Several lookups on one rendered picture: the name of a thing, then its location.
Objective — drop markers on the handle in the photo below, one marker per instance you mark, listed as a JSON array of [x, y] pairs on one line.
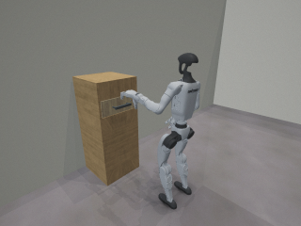
[[122, 106]]

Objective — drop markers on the cabinet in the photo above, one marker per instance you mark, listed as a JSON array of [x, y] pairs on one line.
[[111, 145]]

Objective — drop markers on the robot right foot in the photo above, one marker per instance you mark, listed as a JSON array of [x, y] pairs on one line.
[[186, 190]]

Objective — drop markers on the right robot upper arm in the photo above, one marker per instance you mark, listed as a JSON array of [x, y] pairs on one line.
[[198, 97]]

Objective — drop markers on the right robot hand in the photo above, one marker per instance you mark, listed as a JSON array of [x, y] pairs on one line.
[[170, 121]]

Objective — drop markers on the left robot hand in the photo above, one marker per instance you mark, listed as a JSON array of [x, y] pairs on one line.
[[129, 94]]

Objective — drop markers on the left robot upper arm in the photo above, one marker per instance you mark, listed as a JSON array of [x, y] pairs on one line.
[[173, 88]]

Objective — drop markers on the robot right shin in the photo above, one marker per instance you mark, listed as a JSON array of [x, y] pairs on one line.
[[183, 172]]

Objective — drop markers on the robot left forearm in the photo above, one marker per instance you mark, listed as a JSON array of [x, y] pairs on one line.
[[150, 105]]

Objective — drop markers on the drawer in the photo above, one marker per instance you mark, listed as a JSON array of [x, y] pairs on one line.
[[107, 106]]

